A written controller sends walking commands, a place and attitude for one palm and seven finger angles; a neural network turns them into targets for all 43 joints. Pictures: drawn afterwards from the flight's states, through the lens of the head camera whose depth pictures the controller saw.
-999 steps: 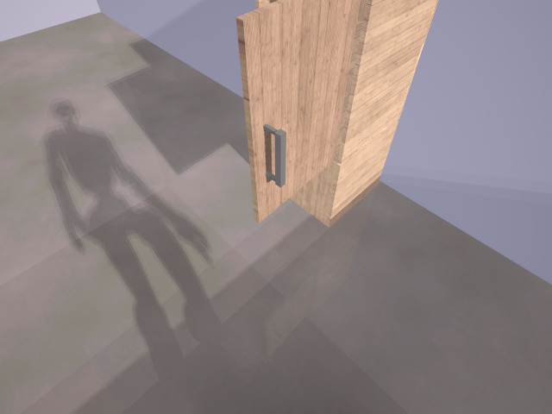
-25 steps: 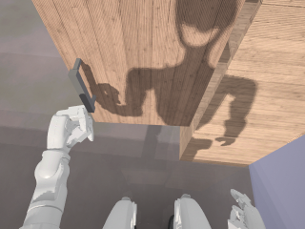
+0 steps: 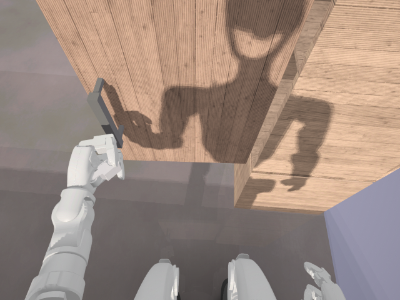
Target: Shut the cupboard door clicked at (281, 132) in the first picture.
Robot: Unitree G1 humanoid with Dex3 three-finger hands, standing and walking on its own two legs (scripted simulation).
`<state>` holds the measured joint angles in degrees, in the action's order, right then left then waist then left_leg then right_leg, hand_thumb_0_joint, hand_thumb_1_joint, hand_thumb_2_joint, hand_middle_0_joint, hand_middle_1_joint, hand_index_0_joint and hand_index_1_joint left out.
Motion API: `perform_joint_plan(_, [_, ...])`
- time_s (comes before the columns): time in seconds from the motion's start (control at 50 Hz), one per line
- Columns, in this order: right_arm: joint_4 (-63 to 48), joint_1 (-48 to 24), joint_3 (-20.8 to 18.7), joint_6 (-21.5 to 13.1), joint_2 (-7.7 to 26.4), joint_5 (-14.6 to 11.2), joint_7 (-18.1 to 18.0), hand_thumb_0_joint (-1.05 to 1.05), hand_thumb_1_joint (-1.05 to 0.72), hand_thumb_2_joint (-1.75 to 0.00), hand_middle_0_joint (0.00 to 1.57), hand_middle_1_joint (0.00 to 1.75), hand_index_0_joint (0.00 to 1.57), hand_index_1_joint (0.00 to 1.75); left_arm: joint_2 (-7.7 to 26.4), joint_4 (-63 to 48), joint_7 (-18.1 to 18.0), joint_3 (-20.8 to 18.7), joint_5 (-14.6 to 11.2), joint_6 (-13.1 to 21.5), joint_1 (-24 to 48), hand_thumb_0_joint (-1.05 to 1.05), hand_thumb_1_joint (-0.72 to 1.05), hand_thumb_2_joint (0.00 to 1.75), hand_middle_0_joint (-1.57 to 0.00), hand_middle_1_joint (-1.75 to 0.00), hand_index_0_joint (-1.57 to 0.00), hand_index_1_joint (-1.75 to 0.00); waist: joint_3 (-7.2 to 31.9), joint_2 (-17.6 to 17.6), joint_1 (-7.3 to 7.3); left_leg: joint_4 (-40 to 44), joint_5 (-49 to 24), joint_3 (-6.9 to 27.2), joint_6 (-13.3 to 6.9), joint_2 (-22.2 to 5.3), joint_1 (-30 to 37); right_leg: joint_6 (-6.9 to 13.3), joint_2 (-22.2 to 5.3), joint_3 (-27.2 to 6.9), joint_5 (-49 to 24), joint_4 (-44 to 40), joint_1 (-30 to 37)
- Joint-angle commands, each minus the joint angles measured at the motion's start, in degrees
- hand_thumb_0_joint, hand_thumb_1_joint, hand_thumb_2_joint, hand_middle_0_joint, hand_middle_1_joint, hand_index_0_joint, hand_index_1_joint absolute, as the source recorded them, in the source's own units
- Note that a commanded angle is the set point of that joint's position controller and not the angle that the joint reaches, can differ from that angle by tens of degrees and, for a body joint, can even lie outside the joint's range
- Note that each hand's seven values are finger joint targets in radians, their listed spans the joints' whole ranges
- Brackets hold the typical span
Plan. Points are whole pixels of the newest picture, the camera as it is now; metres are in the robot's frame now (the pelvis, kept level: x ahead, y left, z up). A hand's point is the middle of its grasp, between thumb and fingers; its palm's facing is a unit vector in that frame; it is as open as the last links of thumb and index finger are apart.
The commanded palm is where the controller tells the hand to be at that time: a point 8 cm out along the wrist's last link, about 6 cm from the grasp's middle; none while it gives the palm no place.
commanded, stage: bring the fist close to the handle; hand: left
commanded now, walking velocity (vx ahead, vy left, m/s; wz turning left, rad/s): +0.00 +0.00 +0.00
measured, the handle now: (109, 116) +0.48 +0.21 +0.03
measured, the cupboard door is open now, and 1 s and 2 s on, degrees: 93 83 68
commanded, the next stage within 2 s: push the door shut along its arc in 0.08 s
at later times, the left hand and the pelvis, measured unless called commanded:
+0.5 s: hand (119, 140) +0.41 +0.18 +0.03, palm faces -0.11 -0.99 -0.04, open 3.1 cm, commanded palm +0.40 +0.22 +0.03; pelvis +0.00 +0.00 -0.01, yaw +0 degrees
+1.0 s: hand (136, 120) +0.47 +0.15 +0.03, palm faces -0.25 -0.97 -0.05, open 3.1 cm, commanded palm +0.47 +0.19 +0.03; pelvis -0.01 +0.01 -0.02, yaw +0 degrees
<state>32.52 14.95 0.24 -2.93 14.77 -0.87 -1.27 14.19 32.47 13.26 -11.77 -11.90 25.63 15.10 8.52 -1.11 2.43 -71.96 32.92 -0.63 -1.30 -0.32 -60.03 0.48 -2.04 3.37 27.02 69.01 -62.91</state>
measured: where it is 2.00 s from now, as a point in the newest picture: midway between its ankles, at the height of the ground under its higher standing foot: outside the picture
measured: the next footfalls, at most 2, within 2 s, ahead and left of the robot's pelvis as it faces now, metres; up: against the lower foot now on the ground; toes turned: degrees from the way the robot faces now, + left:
none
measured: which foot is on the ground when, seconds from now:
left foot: down 0.00-1.00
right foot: down 0.00-1.00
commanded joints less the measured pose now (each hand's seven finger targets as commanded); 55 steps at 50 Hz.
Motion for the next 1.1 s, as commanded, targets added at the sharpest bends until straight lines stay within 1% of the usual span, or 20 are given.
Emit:
perform_joint_plan(0.0, [-5.91,1.18,-3.28,-3.02,8.32,0.48,-1.18,0.00,-0.90,-0.90,0.20,0.30,0.20,0.30,9.71,-13.99,-1.23,-3.39,-1.18,7.19,20.48,0.00,0.90,0.90,-1.30,-1.50,-1.30,-1.50,22.40,-0.73,1.13,10.14,-13.44,2.46,0.41,0.86,8.29,1.05,1.76,-2.11,-9.67,-7.34,17.19])
perform_joint_plan(0.06, [-4.90,1.11,-3.30,-2.91,8.45,0.68,-1.00,0.00,-0.90,-0.90,0.20,0.30,0.20,0.30,9.95,-10.41,-0.76,-3.44,-0.31,7.57,18.38,0.00,0.90,0.90,-1.30,-1.50,-1.30,-1.50,22.70,-1.01,0.66,10.10,-13.11,2.41,0.65,0.77,8.00,1.07,1.58,-2.18,-9.54,-7.06,16.75])
perform_joint_plan(0.18, [-5.81,1.48,-3.20,-1.91,8.70,0.16,-0.86,0.00,-0.90,-0.90,0.20,0.30,0.20,0.30,10.14,-6.15,1.18,-3.40,-0.56,3.86,17.29,0.00,0.90,0.90,-1.30,-1.50,-1.30,-1.50,21.97,-0.47,0.58,10.64,-12.65,1.97,0.50,0.94,6.59,0.98,1.51,-2.41,-9.85,-7.90,18.10])
perform_joint_plan(0.2, [-6.07,1.71,-3.03,-1.93,8.94,0.02,-1.09,0.00,-0.90,-0.90,0.20,0.30,0.20,0.30,12.00,-7.09,1.42,-4.39,-0.79,3.96,19.72,0.00,0.90,0.90,-1.30,-1.50,-1.30,-1.50,22.37,-0.59,0.77,10.46,-13.22,2.23,0.39,0.98,6.52,1.16,1.66,-2.38,-10.10,-7.61,18.35])
perform_joint_plan(0.24, [-5.07,1.87,-3.00,-1.97,8.70,0.11,-1.38,0.00,-0.90,-0.90,0.20,0.30,0.20,0.30,11.31,-7.80,1.77,-3.01,-0.62,4.32,26.15,0.00,0.90,0.90,-1.30,-1.50,-1.30,-1.50,23.15,-1.68,2.18,9.87,-13.76,2.47,0.37,0.77,8.00,0.97,1.50,-2.32,-10.89,-7.30,16.83])
perform_joint_plan(0.34, [-3.47,2.46,-2.79,-2.51,9.01,0.27,-2.01,0.00,-0.90,-0.90,0.20,0.30,0.20,0.30,13.72,-4.26,3.33,-4.04,-0.64,6.38,33.12,0.00,0.90,0.90,-1.30,-1.50,-1.30,-1.50,23.75,-1.71,3.10,8.76,-13.64,3.06,0.37,0.68,8.01,1.08,1.59,-2.42,-10.22,-6.73,15.28])
perform_joint_plan(0.4, [-2.98,3.70,-2.84,-2.54,9.41,0.28,-1.87,0.00,-0.90,-0.90,0.20,0.30,0.20,0.30,13.76,-0.24,4.79,-3.48,-0.16,5.53,34.15,0.00,0.90,0.90,-1.30,-1.50,-1.30,-1.50,25.05,-3.40,3.29,8.45,-15.84,3.46,0.45,0.71,9.11,1.42,1.75,-1.91,-11.40,-5.91,13.96])
perform_joint_plan(0.46, [-2.82,4.66,-2.93,-1.52,9.80,0.07,-1.49,0.00,-0.90,-0.90,0.20,0.30,0.20,0.30,14.61,5.01,6.38,-4.04,0.43,3.11,32.63,0.00,0.90,0.90,-1.30,-1.50,-1.30,-1.50,24.68,-2.24,3.00,8.73,-17.00,3.50,0.70,0.45,8.55,1.37,1.60,-1.67,-12.69,-5.78,13.95])
perform_joint_plan(0.54, [-2.61,5.73,-3.23,-1.00,9.94,-0.14,-1.08,0.00,-0.90,-0.90,0.20,0.30,0.20,0.30,12.71,4.32,7.47,-1.54,0.29,2.22,39.15,0.00,0.90,0.90,-1.30,-1.50,-1.30,-1.50,25.88,-4.41,4.42,8.59,-19.25,4.12,0.88,0.16,12.09,1.39,1.71,-1.27,-13.15,-5.89,11.09])
perform_joint_plan(0.62, [-2.00,6.62,-3.35,-0.83,10.13,0.10,-1.10,0.00,-0.90,-0.90,0.20,0.30,0.20,0.30,14.94,5.42,7.46,-3.12,0.44,3.56,43.35,0.00,0.90,0.90,-1.30,-1.50,-1.30,-1.50,27.54,-2.37,5.01,7.84,-19.27,4.16,0.57,0.25,11.36,1.28,1.87,-1.51,-13.44,-5.76,11.87])
perform_joint_plan(0.66, [-1.45,7.05,-3.19,-0.60,10.12,0.16,-1.06,0.00,-0.90,-0.90,0.20,0.30,0.20,0.30,14.81,7.92,7.46,-2.66,0.93,4.12,46.35,0.00,0.90,0.90,-1.30,-1.50,-1.30,-1.50,25.73,-1.54,5.88,7.87,-16.73,4.18,0.31,0.32,9.69,1.23,1.95,-1.46,-11.63,-6.00,11.18])
perform_joint_plan(0.7, [-1.36,7.57,-3.16,-0.61,10.55,0.21,-1.13,0.00,-0.90,-0.90,0.20,0.30,0.20,0.30,17.21,7.86,7.79,-3.70,1.45,5.11,49.30,0.00,0.90,0.90,-1.30,-1.50,-1.30,-1.50,26.36,-2.81,5.90,7.70,-16.77,4.47,0.22,0.49,10.14,1.64,2.11,-1.39,-10.88,-5.71,10.46])
perform_joint_plan(0.74, [-0.69,7.71,-3.11,-0.37,10.54,0.33,-0.96,0.00,-0.90,-0.90,0.20,0.30,0.20,0.30,16.12,9.55,8.32,-1.98,2.27,5.39,51.08,0.00,0.90,0.90,-1.30,-1.50,-1.30,-1.50,27.30,-5.48,6.24,7.89,-17.20,4.86,0.60,0.32,12.30,1.75,1.99,-1.29,-10.38,-5.58,8.56])
perform_joint_plan(0.8, [-0.60,8.47,-2.93,-0.21,10.83,0.33,-0.89,0.00,-0.90,-0.90,0.20,0.30,0.20,0.30,15.58,11.70,9.27,-1.02,2.03,5.14,53.96,0.00,0.90,0.90,-1.30,-1.50,-1.30,-1.50,26.48,-5.46,7.50,7.74,-16.92,5.20,0.37,0.40,12.16,1.87,2.34,-0.87,-9.71,-5.65,7.16])
perform_joint_plan(0.9, [-0.10,9.59,-2.64,0.29,11.38,0.43,-1.02,0.00,-0.90,-0.90,0.20,0.30,0.20,0.30,19.60,15.65,9.99,-3.65,2.44,3.61,57.59,0.00,0.90,0.90,-1.30,-1.50,-1.30,-1.50,27.61,-3.87,8.25,6.39,-15.81,4.81,-0.27,0.53,9.05,1.79,2.61,-1.23,-9.50,-5.51,8.15])
perform_joint_plan(0.92, [0.06,9.40,-2.47,0.44,11.44,0.45,-1.00,0.00,-0.90,-0.90,0.20,0.30,0.20,0.30,20.96,16.31,10.10,-4.25,2.77,3.40,58.72,0.00,0.90,0.90,-1.30,-1.50,-1.30,-1.50,27.68,-5.32,8.07,6.19,-15.61,4.71,-0.13,0.44,8.52,1.80,2.48,-1.49,-9.45,-5.35,8.03])
perform_joint_plan(0.94, [0.14,9.62,-2.38,0.43,11.36,0.48,-0.97,0.00,-0.90,-0.90,0.20,0.30,0.20,0.30,20.41,16.60,10.36,-3.71,2.81,3.15,59.66,0.00,0.90,0.90,-1.30,-1.50,-1.30,-1.50,28.17,-4.94,8.62,5.84,-16.09,4.71,-0.28,0.43,8.64,1.74,2.54,-1.49,-9.89,-5.22,8.07])
perform_joint_plan(0.98, [-0.15,9.92,-2.25,0.66,11.58,0.58,-0.96,0.00,-0.90,-0.90,0.20,0.30,0.20,0.30,23.11,17.68,10.59,-5.84,3.11,2.69,59.20,0.00,0.90,0.90,-1.30,-1.50,-1.30,-1.50,28.02,-5.27,7.95,5.55,-16.35,4.51,-0.23,0.29,7.53,1.86,2.62,-1.60,-10.02,-5.01,8.62])
perform_joint_plan(1.02, [-0.25,10.27,-2.24,0.62,11.57,0.67,-0.82,0.00,-0.90,-0.90,0.20,0.30,0.20,0.30,23.27,17.16,10.84,-5.84,3.12,2.63,60.95,0.00,0.90,0.90,-1.30,-1.50,-1.30,-1.50,30.73,-7.46,8.15,5.17,-18.48,4.82,-0.12,0.19,9.74,1.87,2.76,-1.33,-10.92,-4.36,7.49])
perform_joint_plan(1.08, [-0.22,10.88,-2.36,0.90,11.65,0.80,-0.47,0.00,-0.90,-0.90,0.20,0.30,0.20,0.30,22.23,17.19,11.41,-4.63,3.63,2.32,61.66,0.00,0.90,0.90,-1.30,-1.50,-1.30,-1.50,30.59,-7.69,8.71,5.05,-20.29,5.32,0.09,-0.16,11.43,1.87,2.90,-0.92,-11.67,-4.21,6.24])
